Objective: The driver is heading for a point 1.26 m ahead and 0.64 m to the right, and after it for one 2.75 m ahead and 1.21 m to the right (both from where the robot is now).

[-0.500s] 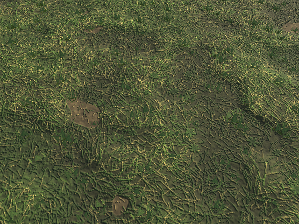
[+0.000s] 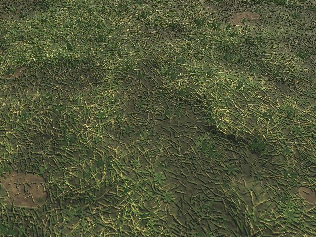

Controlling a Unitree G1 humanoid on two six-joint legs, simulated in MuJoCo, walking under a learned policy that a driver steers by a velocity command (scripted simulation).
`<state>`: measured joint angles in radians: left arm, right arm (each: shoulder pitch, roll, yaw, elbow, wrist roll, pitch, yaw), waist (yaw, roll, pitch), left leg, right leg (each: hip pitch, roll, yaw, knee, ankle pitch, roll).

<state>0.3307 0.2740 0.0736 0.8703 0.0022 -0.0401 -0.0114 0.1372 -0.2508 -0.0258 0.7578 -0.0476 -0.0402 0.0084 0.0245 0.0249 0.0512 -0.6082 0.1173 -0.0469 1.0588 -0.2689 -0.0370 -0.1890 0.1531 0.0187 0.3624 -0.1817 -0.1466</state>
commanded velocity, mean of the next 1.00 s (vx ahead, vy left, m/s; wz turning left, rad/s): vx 0.13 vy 0.00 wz -0.59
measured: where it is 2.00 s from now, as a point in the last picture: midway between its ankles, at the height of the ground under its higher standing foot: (239, 226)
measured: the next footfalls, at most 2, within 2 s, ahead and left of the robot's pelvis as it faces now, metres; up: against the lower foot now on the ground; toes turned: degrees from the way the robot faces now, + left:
left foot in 0.26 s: +0.31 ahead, +0.12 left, +0.00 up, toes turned -12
right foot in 0.70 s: +0.17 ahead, -0.07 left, +0.00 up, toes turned -27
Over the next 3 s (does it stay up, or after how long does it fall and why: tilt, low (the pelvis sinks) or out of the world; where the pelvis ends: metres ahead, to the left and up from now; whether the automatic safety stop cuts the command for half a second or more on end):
stays up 0.87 -0.64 0.00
